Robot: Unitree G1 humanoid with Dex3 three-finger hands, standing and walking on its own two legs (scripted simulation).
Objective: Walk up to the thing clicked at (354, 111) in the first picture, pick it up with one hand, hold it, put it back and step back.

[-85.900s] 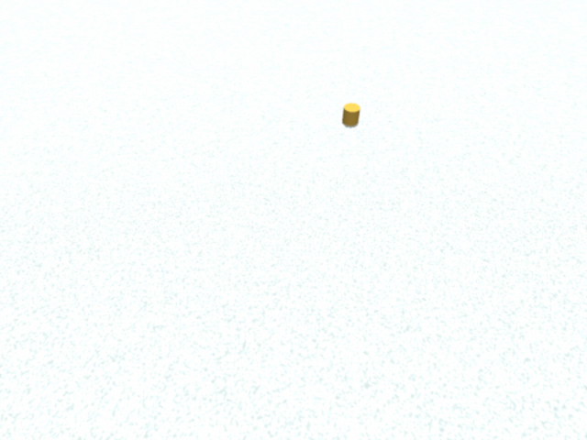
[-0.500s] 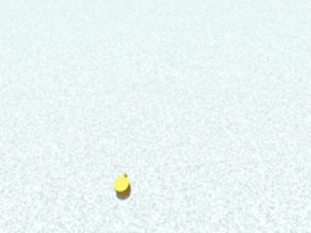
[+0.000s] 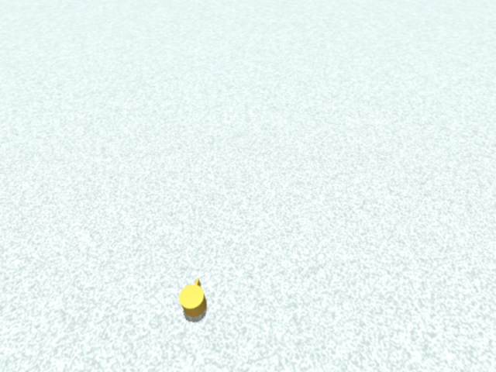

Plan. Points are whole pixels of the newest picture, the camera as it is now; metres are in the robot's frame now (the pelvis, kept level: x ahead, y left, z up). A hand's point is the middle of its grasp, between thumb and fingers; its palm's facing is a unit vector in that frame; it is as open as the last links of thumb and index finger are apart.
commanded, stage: stand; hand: left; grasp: from above
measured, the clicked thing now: (194, 296) +0.52 +0.23 -0.73
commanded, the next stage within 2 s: step back in 0.28 s
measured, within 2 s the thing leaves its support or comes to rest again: neither
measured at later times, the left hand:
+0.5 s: hand out of the picture +0.07 +0.29 -0.17, palm faces +0.00 -0.92 -0.39, open 7.3 cm
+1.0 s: hand out of the picture +0.04 +0.30 -0.17, palm faces -0.08 -0.91 -0.40, open 7.3 cm
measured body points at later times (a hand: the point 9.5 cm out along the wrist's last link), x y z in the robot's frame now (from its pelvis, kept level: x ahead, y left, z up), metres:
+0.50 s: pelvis -0.03 +0.02 -0.01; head +0.03 +0.02 +0.43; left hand +0.07 +0.34 -0.14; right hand +0.06 -0.30 -0.14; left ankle -0.04 +0.14 -0.71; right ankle -0.01 -0.12 -0.75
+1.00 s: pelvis -0.08 +0.05 -0.03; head -0.01 +0.03 +0.42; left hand +0.05 +0.35 -0.14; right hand +0.01 -0.25 -0.16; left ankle -0.07 +0.16 -0.73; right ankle -0.09 -0.05 -0.75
